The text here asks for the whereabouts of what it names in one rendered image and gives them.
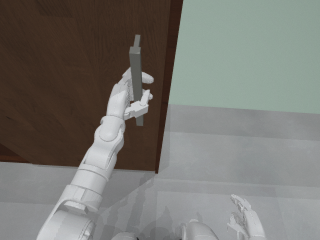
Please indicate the robot left forearm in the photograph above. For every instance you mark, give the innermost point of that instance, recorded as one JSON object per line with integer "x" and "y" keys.
{"x": 84, "y": 193}

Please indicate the left robot upper arm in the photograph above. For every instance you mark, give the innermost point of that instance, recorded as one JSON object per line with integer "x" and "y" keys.
{"x": 65, "y": 225}

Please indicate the right robot thigh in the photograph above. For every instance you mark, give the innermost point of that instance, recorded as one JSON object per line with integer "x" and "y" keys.
{"x": 197, "y": 231}

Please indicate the robot left hand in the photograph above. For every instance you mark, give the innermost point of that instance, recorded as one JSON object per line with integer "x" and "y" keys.
{"x": 122, "y": 94}

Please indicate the wardrobe door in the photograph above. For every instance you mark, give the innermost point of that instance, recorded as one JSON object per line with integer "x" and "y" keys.
{"x": 4, "y": 151}
{"x": 59, "y": 61}

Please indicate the handle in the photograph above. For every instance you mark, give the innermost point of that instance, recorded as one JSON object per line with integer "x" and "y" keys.
{"x": 136, "y": 74}

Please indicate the robot right hand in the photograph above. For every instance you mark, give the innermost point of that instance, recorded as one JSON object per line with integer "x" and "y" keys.
{"x": 246, "y": 226}

